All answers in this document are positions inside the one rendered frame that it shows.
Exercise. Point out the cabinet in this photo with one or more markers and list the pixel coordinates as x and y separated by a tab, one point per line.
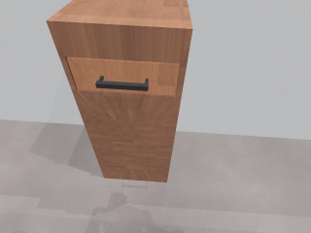
132	134

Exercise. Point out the handle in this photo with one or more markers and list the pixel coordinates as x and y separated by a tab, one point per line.
122	85

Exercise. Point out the drawer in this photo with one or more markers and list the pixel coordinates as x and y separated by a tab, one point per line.
162	76

